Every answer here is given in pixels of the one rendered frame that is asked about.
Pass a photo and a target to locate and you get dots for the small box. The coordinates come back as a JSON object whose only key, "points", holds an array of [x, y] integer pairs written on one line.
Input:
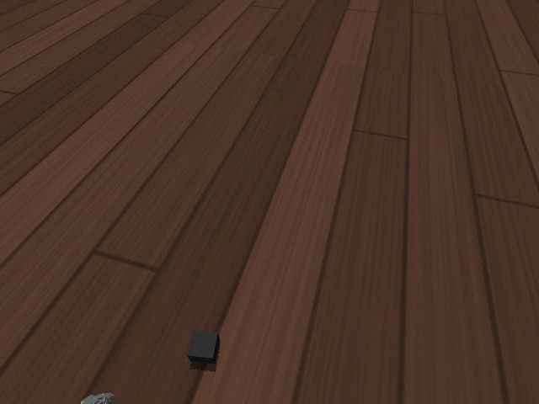
{"points": [[203, 347]]}

